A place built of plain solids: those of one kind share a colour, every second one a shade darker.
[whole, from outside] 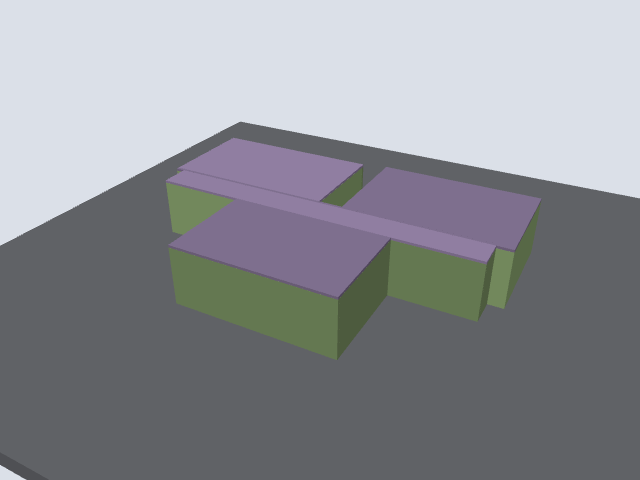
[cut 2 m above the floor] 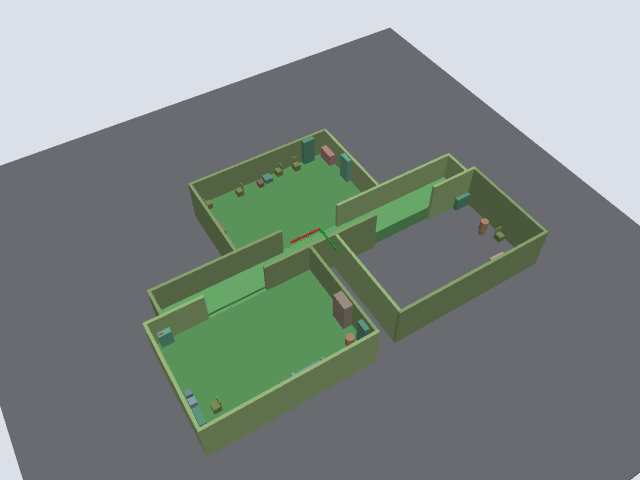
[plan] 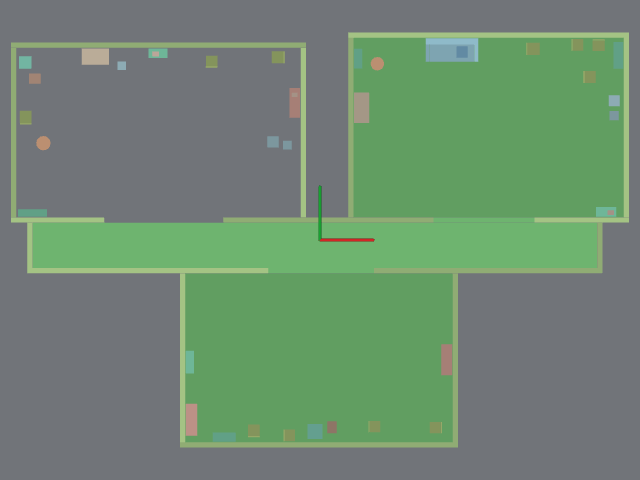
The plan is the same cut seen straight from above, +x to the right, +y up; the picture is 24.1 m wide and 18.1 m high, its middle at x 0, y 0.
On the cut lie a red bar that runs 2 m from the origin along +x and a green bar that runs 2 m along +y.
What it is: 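A storey of a split-level house; a hall and three lower rooms open beside it; the rooms' floors lie 1.14 m, 0.182 m and not at all below the hall's; a bare drop, one riser, a flush line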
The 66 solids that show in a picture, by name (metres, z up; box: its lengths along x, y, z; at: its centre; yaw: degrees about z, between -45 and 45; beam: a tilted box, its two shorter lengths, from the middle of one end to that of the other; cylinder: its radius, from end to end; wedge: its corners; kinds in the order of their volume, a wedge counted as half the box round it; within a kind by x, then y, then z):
{
 "floor_1": {"box": [21.29, 1.71, 1.19], "at": [-0.19, -0.2, 0.54]},
 "floor_2": {"box": [10.09, 6.37, 1.19], "at": [-0.04, -4.44, 0.54]},
 "floor_3": {"box": [3.99, 0.2, 1.19], "at": [0.04, -1.16, 0.54]},
 "floor_4": {"box": [3.81, 0.2, 1.0], "at": [6.18, 0.75, 0.45]},
 "floor_5": {"box": [10.19, 6.77, 1.0], "at": [6.36, 4.24, 0.45]},
 "wall_1": {"box": [0.2, 6.39, 3.83], "at": [-11.56, 4.05, 1.86]},
 "wall_2": {"box": [0.2, 1.71, 3.83], "at": [-10.94, -0.2, 1.86]},
 "wall_3": {"box": [3.52, 0.2, 3.83], "at": [-9.89, 0.75, 1.86]},
 "wall_4": {"box": [9.08, 0.2, 3.83], "at": [-6.49, -1.16, 1.86]},
 "wall_5": {"box": [11.13, 0.2, 3.83], "at": [-6.09, 7.35, 1.86]},
 "wall_6": {"box": [0.2, 6.37, 3.83], "at": [-5.18, -4.44, 1.86]},
 "wall_7": {"box": [0.2, 6.39, 3.83], "at": [-0.63, 4.05, 1.86]},
 "wall_8": {"box": [10.49, 0.2, 3.83], "at": [-0.04, -7.73, 1.86]},
 "wall_9": {"box": [7.93, 0.2, 3.83], "at": [0.32, 0.75, 1.86]},
 "wall_10": {"box": [0.2, 6.77, 3.83], "at": [1.16, 4.24, 1.86]},
 "wall_11": {"box": [0.2, 6.37, 3.83], "at": [5.11, -4.44, 1.86]},
 "wall_12": {"box": [8.61, 0.2, 3.83], "at": [6.34, -1.16, 1.86]},
 "wall_13": {"box": [10.59, 0.2, 3.83], "at": [6.36, 7.73, 1.86]},
 "wall_14": {"box": [3.57, 0.2, 3.83], "at": [9.87, 0.75, 1.86]},
 "wall_15": {"box": [0.2, 1.71, 3.83], "at": [10.55, -0.2, 1.86]},
 "wall_16": {"box": [0.2, 6.77, 3.83], "at": [11.56, 4.24, 1.86]},
 "roof_1": {"box": [11.13, 6.59, 0.16], "at": [-6.09, 4.15, 3.86]},
 "roof_2": {"box": [21.69, 1.91, 0.16], "at": [-0.19, -0.3, 3.86]},
 "roof_3": {"box": [10.49, 6.57, 0.16], "at": [-0.04, -4.54, 3.86]},
 "roof_4": {"box": [23.31, 0.2, 0.16], "at": [0.0, 0.75, 3.86]},
 "roof_5": {"box": [10.59, 6.97, 0.16], "at": [6.36, 4.34, 3.86]},
 "case_1": {"box": [1.09, 0.29, 1.06], "at": [-10.84, 1.02, 0.48]},
 "case_2": {"box": [0.72, 0.36, 1.2], "at": [-6.11, 7.04, 0.55]},
 "case_3": {"box": [0.31, 0.86, 1.93], "at": [-4.91, -4.61, 2.1]},
 "case_4": {"box": [0.87, 0.35, 2.07], "at": [-3.61, -7.43, 2.17]},
 "case_5": {"box": [0.31, 0.75, 1.83], "at": [1.44, 6.84, 1.87]},
 "case_6": {"box": [0.77, 0.37, 1.09], "at": [10.79, 1.06, 1.5]},
 "case_7": {"box": [0.37, 1.02, 1.98], "at": [11.25, 6.96, 1.94]},
 "wardrobe_1": {"box": [1.02, 0.62, 2.18], "at": [-8.47, 6.92, 1.04]},
 "wardrobe_2": {"box": [0.58, 1.15, 2.04], "at": [1.57, 4.99, 1.98]},
 "sideboard_1": {"box": [0.44, 1.21, 0.88], "at": [-4.84, -6.78, 1.58]},
 "sideboard_2": {"box": [0.4, 1.13, 0.88], "at": [-0.95, 5.17, 0.39]},
 "sideboard_3": {"box": [0.42, 1.17, 0.81], "at": [4.78, -4.52, 1.54]},
 "sofa_1": {"box": [0.16, 0.66, 0.62], "at": [4.06, 7.04, 1.26]},
 "sofa_2": {"box": [1.67, 0.66, 0.43], "at": [4.98, 7.04, 1.17]},
 "sofa_3": {"box": [1.99, 0.23, 0.95], "at": [4.98, 7.49, 1.43]},
 "sofa_4": {"box": [0.16, 0.66, 0.62], "at": [5.89, 7.04, 1.26]},
 "chair_1": {"box": [0.44, 0.47, 0.48], "at": [-11.1, 4.64, 0.19]},
 "chair_2": {"box": [0.44, 0.4, 0.51], "at": [-4.08, 6.75, 0.2]},
 "chair_3": {"box": [0.44, 0.44, 0.46], "at": [-2.49, -7.17, 1.36]},
 "chair_4": {"box": [0.44, 0.45, 0.52], "at": [-1.6, 6.89, 0.21]},
 "chair_5": {"box": [0.39, 0.44, 0.42], "at": [-1.14, -7.36, 1.34]},
 "chair_6": {"box": [0.4, 0.43, 0.44], "at": [2.07, -7.04, 1.36]},
 "chair_7": {"box": [0.42, 0.43, 0.43], "at": [4.35, -7.07, 1.35]},
 "chair_8": {"box": [0.47, 0.46, 0.46], "at": [8.05, 7.21, 1.19]},
 "chair_9": {"box": [0.39, 0.45, 0.46], "at": [9.73, 7.36, 1.19]},
 "chair_10": {"box": [0.41, 0.46, 0.45], "at": [10.19, 6.15, 1.18]},
 "chair_11": {"box": [0.46, 0.4, 0.47], "at": [10.5, 7.32, 1.19]},
 "bush_1": {"cylinder": 0.27, "from": [-10.43, 3.65, 0.48], "to": [-10.43, 3.65, 1.22]},
 "bush_2": {"cylinder": 0.25, "from": [2.16, 6.65, 1.26], "to": [2.16, 6.65, 1.9]},
 "basket_1": {"box": [0.32, 0.32, 0.32], "at": [-7.47, 6.57, 0.11]},
 "basket_2": {"box": [0.44, 0.44, 0.34], "at": [-1.77, 3.7, 0.12]},
 "basket_3": {"box": [0.33, 0.33, 0.33], "at": [-1.23, 3.58, 0.11]},
 "basket_4": {"box": [0.35, 0.35, 0.38], "at": [11.09, 4.69, 1.14]},
 "basket_5": {"box": [0.42, 0.42, 0.39], "at": [11.1, 5.25, 1.15]},
 "pouf_1": {"box": [0.48, 0.48, 0.46], "at": [-11.12, 6.69, 0.18]},
 "pouf_2": {"box": [0.57, 0.57, 0.36], "at": [-0.19, -7.22, 1.32]},
 "toybox_1": {"box": [0.45, 0.39, 0.38], "at": [-10.75, 6.08, 0.14]},
 "toybox_2": {"box": [0.36, 0.46, 0.34], "at": [0.45, -7.06, 1.31]},
 "cushion_1": {"box": [0.43, 0.43, 0.14], "at": [5.36, 7.09, 1.45]},
 "books_1": {"box": [0.25, 0.2, 0.12], "at": [-6.2, 7.01, 1.21]}
}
